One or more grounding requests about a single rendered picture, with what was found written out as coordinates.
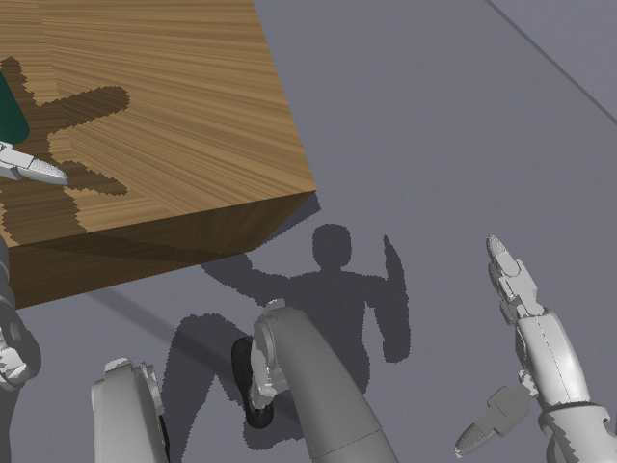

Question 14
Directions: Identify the right robot foot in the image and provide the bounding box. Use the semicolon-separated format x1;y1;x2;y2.
231;337;274;429

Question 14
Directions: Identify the left robot hand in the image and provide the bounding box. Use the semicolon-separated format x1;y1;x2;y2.
0;141;69;185

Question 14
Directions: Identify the right robot arm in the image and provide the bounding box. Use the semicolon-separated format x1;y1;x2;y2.
538;402;617;463

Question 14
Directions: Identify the can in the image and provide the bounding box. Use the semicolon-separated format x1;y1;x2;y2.
0;70;30;145

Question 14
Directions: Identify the left robot arm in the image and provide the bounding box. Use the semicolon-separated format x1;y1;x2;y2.
0;234;41;463

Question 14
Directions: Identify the right robot hand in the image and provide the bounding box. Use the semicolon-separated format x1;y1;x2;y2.
454;234;591;458

